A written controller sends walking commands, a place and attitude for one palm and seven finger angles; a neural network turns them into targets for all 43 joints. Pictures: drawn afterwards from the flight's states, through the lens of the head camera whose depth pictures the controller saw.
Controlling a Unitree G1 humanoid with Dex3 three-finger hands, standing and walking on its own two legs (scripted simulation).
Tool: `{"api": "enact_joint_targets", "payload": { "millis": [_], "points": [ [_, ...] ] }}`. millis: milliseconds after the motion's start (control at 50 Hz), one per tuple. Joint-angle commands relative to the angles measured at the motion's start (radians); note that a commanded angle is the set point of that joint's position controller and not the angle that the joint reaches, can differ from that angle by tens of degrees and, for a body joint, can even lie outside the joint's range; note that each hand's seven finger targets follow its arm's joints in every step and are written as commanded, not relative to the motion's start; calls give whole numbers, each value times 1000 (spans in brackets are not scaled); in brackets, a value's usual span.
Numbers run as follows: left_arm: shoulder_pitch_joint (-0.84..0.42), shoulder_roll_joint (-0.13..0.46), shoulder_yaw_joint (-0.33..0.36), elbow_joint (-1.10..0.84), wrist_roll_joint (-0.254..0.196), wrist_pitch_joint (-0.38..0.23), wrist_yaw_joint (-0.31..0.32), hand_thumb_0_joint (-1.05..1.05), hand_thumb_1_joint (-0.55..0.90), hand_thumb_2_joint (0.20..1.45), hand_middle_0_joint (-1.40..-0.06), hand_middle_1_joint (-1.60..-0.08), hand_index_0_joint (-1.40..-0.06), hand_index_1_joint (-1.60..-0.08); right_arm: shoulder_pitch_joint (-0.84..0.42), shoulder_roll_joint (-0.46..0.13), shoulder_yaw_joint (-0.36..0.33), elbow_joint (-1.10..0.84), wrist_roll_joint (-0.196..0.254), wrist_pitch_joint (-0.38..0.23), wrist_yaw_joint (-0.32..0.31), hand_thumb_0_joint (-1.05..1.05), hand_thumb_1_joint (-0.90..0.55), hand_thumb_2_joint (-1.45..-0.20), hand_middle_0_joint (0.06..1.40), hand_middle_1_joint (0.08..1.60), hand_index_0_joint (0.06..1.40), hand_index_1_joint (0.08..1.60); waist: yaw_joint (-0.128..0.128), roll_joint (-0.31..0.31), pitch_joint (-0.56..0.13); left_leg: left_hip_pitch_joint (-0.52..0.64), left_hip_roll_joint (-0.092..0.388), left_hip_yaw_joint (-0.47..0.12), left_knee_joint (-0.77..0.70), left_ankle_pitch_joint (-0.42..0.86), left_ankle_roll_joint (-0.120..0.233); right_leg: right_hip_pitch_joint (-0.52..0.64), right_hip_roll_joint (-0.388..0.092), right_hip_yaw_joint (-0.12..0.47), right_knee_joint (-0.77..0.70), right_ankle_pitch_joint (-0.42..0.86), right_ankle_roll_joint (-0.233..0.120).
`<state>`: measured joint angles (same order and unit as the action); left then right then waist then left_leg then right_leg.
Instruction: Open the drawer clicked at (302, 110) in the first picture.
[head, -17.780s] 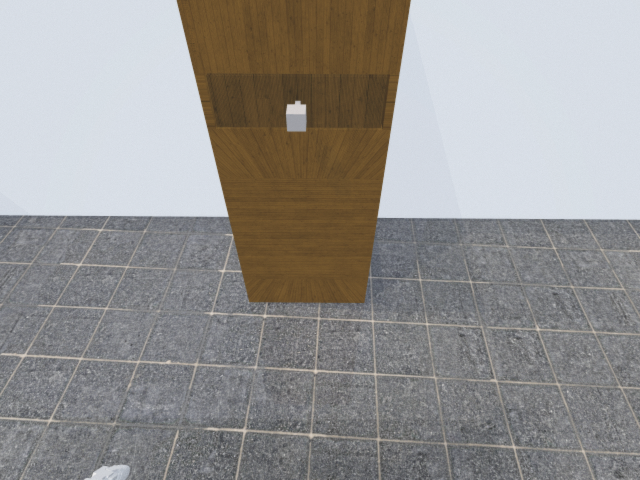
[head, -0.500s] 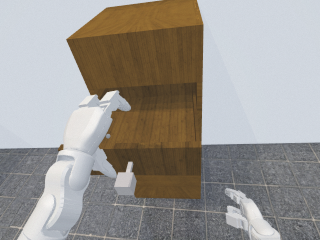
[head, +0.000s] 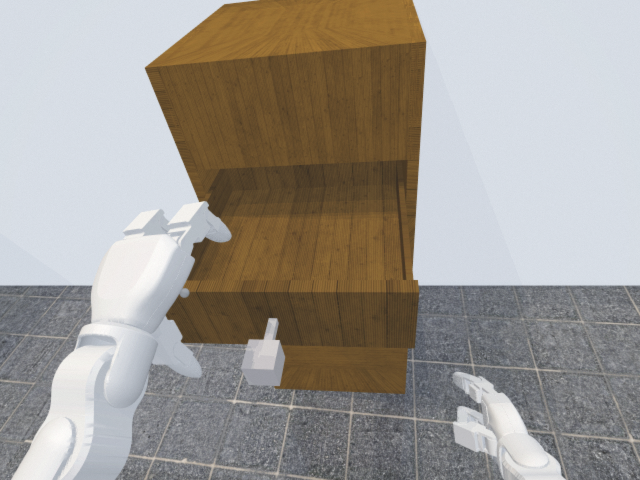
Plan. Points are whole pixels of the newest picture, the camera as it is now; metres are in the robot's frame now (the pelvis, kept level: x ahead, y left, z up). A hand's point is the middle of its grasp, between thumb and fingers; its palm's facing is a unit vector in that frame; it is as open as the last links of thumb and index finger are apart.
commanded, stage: draw the hand back to the body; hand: left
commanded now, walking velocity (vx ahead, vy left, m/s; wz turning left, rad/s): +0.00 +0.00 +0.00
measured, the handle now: (267, 347) +0.27 +0.13 +0.04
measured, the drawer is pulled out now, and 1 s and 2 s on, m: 0.30 0.30 0.30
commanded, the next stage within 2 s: step back with the hand held close in 1.16 s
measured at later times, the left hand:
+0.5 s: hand (128, 285) +0.21 +0.20 +0.23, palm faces +0.35 -0.90 -0.27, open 12.6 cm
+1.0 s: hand (89, 290) +0.21 +0.26 +0.22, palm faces +0.46 -0.81 -0.36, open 8.3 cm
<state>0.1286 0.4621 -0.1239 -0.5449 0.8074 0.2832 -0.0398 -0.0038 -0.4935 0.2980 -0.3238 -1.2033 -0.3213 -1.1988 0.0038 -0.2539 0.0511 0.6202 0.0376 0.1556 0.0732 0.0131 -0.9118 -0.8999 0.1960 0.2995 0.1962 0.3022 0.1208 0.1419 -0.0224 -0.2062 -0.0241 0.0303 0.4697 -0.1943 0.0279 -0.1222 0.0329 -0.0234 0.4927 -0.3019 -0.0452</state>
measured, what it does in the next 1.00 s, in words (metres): stands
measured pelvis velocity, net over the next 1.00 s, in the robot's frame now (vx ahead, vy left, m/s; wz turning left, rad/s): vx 0.03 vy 0.02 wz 0.00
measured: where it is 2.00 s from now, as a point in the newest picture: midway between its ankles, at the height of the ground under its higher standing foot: outside the picture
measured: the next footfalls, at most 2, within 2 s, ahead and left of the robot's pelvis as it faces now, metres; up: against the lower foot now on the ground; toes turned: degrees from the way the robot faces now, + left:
none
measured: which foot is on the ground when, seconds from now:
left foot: down 0.00-1.00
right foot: down 0.00-1.00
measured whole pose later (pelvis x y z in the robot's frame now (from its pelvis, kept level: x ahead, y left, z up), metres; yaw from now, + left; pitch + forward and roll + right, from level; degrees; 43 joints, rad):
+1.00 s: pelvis +0.03 +0.02 +0.00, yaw +0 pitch -3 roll -1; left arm 0.46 0.35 0.36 -0.58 -0.10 -0.12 0.10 0.01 0.66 0.80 -0.23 -0.45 -0.23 -0.45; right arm 0.15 -0.22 0.02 0.63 0.01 -0.08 -0.05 0.01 -0.91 -0.90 0.20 0.30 0.20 0.30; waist 0.08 0.06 0.01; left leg -0.17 -0.02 0.03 0.45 -0.23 0.05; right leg -0.04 0.03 -0.02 0.38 -0.28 -0.02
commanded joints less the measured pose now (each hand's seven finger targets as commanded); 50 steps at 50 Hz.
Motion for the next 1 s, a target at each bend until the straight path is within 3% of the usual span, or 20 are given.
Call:
{"api": "enact_joint_targets", "payload": {
  "millis": [0, 20, 60, 100, 140, 160, 180, 200, 240, 260, 300, 320, 380, 400, 520, 620, 700, 740, 820, 980],
  "points": [
    [-162, 232, 232, -211, 1, -9, 45, 0, -500, 300, -300, -1200, -300, -1200, -250, -66, -19, -199, 15, -51, -6, 0, -900, -900, 200, 300, 200, 300, 5, -98, -151, 102, 15, -28, -32, 179, -3, -31, -13, 51, -88, 195, 18],
    [-161, 196, 192, -225, 16, -9, 39, 0, -500, 300, -300, -1200, -300, -1200, -256, -53, -14, -206, 9, -55, -4, 0, -900, -900, 200, 300, 200, 300, 17, -84, -187, 109, 4, -24, -27, 199, -1, -16, -18, 44, -85, 205, 20],
    [-91, 180, 187, -180, 4, -5, 30, 0, -500, 300, -300, -1200, -300, -1200, -242, -59, -18, -196, 11, -48, -7, 0, -900, -900, 200, 300, 200, 300, 3, -113, -117, 101, 8, -25, -37, 173, -2, -55, -15, 39, -106, 173, 26],
    [-123, 218, 222, -217, -15, -8, 27, 0, -500, 300, -300, -1200, -300, -1200, -252, -66, -16, -207, 20, -57, -17, 0, -900, -900, 200, 300, 200, 300, -9, -104, -109, 99, 17, -30, -37, 130, -3, -69, -12, 41, -108, 128, 26],
    [-105, 210, 206, -184, 10, -15, 21, 0, -500, 300, -300, -1200, -300, -1200, -240, -61, -18, -192, 9, -60, -22, 0, -900, -900, 200, 300, 200, 300, -8, -109, -107, 103, 9, -32, -37, 139, -1, -75, -14, 40, -116, 113, 25],
    [-168, -147, 207, -341, -740, -206, 43, 0, -465, 315, -298, -1178, -298, -1178, -142, 11, -22, -294, 1, -146, -50, 0, -900, -900, 200, 300, 200, 300, -98, -295, 11, 193, 29, -37, -10, 26, 38, -163, -2, 20, -182, 99, 22],
    [-25, 2, 314, -218, -761, -286, 76, 0, -430, 330, -295, -1155, -295, -1155, -125, -25, -17, -243, -19, -193, -76, 0, -900, -900, 200, 300, 200, 300, -81, -331, 13, 198, 43, -36, -18, -33, 35, -175, -9, 33, -199, 40, 21],
    [88, 61, 443, -227, -851, -325, 99, 0, -395, 345, -292, -1133, -292, -1133, -102, -51, -19, -216, -27, -211, -101, 0, -900, -900, 200, 300, 200, 300, -59, -330, 22, 167, 48, -36, -29, -42, 26, -165, -19, 50, -230, 20, 25],
    [22, 40, 442, -351, -877, -412, 117, 0, -325, 375, -287, -1087, -287, -1087, -70, -31, -20, -204, -32, -254, -123, 0, -900, -900, 200, 300, 200, 300, -61, -176, -66, 198, 45, -25, -33, 10, 15, -116, -49, 48, -222, 73, 25],
    [24, 40, 453, -349, -880, -435, 128, 0, -290, 390, -285, -1065, -285, -1065, -45, -30, -19, -191, -38, -267, -128, 0, -900, -900, 200, 300, 200, 300, -60, -81, -72, 203, 42, -26, -41, 30, 10, -97, -49, 39, -211, 104, 19],
    [47, 47, 475, -311, -882, -456, 146, 0, -220, 420, -280, -1020, -280, -1020, -18, -36, -22, -171, -42, -286, -129, 0, -900, -900, 200, 300, 200, 300, -56, 8, -35, 185, 46, -36, -60, 29, -4, -84, -45, 38, -206, 99, 8],
    [71, -16, 428, -280, -885, -462, 143, 0, -185, 435, -277, -997, -277, -997, -13, -25, -19, -170, -43, -289, -128, 0, -900, -900, 200, 300, 200, 300, -61, -2, -10, 177, 48, -42, -74, 24, -4, -84, -44, 23, -204, 88, 8],
    [99, -27, 421, -252, -893, -473, 139, 0, -80, 480, -270, -930, -270, -930, -6, -41, -33, -170, -39, -296, -130, 0, -900, -900, 200, 300, 200, 300, -61, -54, -4, 175, 53, -44, -84, 41, 2, -70, -43, 25, -212, 99, 13],
    [125, -12, 440, -241, -896, -477, 141, 0, -45, 495, -268, -908, -268, -908, -5, -48, -39, -167, -39, -300, -130, 0, -900, -900, 200, 300, 200, 300, -58, -111, 1, 166, 58, -49, -84, 46, 1, -61, -40, 23, -213, 99, 13],
    [196, 16, 474, -312, -894, -497, 147, 0, 165, 585, -252, -772, -252, -772, 1, -67, -54, -167, -35, -313, -129, 0, -900, -900, 200, 300, 200, 300, -52, -68, -65, 177, 62, -51, -72, 123, -1, -24, -39, 22, -183, 187, 8],
    [265, 50, 543, -281, -904, -493, 155, 0, 340, 660, -240, -660, -240, -660, 14, -69, -63, -159, -27, -310, -132, 0, -900, -900, 200, 300, 200, 300, -52, -104, -45, 161, 66, -51, -69, 143, -7, -31, -33, 19, -179, 215, 8],
    [265, 64, 575, -262, -908, -486, 157, 0, 480, 720, -230, -570, -230, -570, 22, -74, -70, -154, -20, -305, -131, 0, -900, -900, 200, 300, 200, 300, -55, -73, -43, 164, 69, -49, -69, 150, -12, -35, -29, 20, -177, 220, 7],
    [281, 60, 584, -232, -912, -480, 157, 0, 550, 750, -225, -525, -225, -525, 27, -72, -72, -153, -19, -297, -132, 0, -900, -900, 200, 300, 200, 300, -56, -113, -40, 167, 72, -49, -70, 162, -9, -39, -29, 17, -174, 232, 10],
    [274, 76, 609, -230, -911, -471, 159, 0, 690, 810, -215, -435, -215, -435, 27, -74, -73, -149, -19, -291, -132, 0, -900, -900, 200, 300, 200, 300, -55, -76, -54, 178, 72, -50, -67, 196, -12, -34, -30, 16, -167, 260, 10],
    [225, 68, 581, -259, -906, -456, 162, 0, 900, 900, -200, -300, -200, -300, 23, -74, -68, -154, -21, -290, -131, 0, -900, -900, 200, 300, 200, 300, -59, -80, -60, 184, 69, -58, -64, 187, -11, -37, -31, 16, -165, 253, 11]
  ]
}}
